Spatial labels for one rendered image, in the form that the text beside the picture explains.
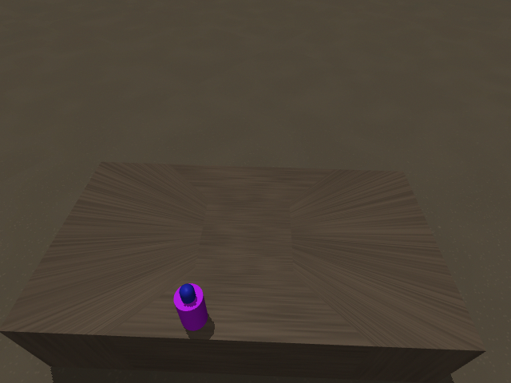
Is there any bottle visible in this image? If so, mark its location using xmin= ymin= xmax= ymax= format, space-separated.
xmin=173 ymin=283 xmax=208 ymax=331

